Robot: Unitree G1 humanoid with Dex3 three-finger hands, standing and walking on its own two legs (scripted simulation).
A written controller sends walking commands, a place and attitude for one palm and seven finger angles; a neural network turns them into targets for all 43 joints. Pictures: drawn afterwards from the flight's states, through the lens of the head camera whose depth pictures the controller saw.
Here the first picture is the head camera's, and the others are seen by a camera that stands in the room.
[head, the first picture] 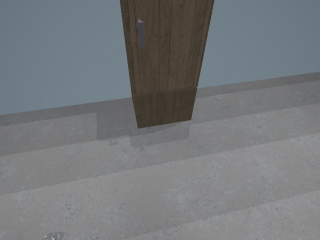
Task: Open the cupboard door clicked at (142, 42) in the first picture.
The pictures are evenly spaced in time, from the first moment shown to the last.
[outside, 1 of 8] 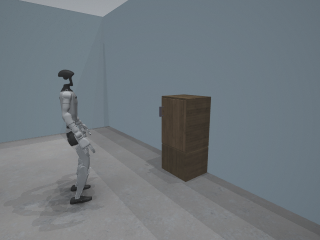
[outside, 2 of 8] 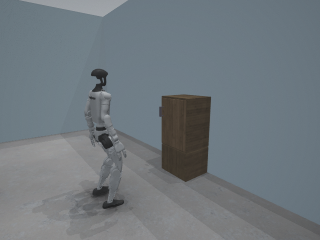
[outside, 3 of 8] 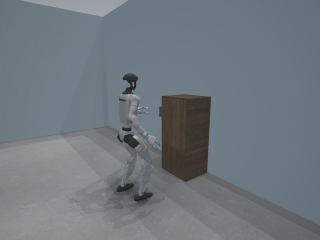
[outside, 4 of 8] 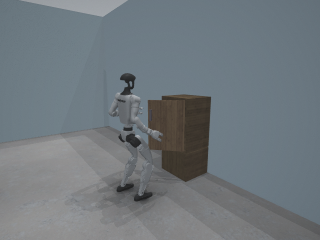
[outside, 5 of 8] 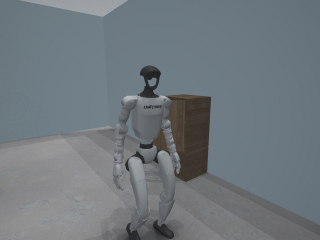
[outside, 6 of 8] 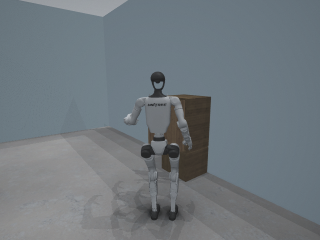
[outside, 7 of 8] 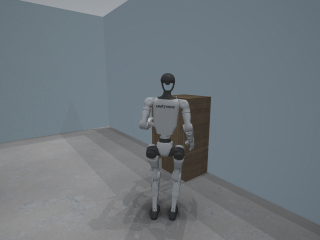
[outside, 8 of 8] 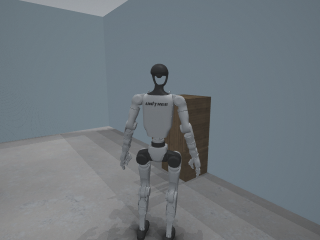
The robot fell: no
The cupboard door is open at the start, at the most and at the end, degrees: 0 89 87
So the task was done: yes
